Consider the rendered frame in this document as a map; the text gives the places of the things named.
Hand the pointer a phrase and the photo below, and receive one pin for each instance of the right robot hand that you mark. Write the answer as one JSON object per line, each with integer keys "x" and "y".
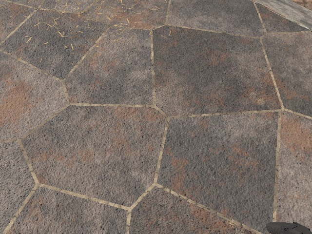
{"x": 287, "y": 228}

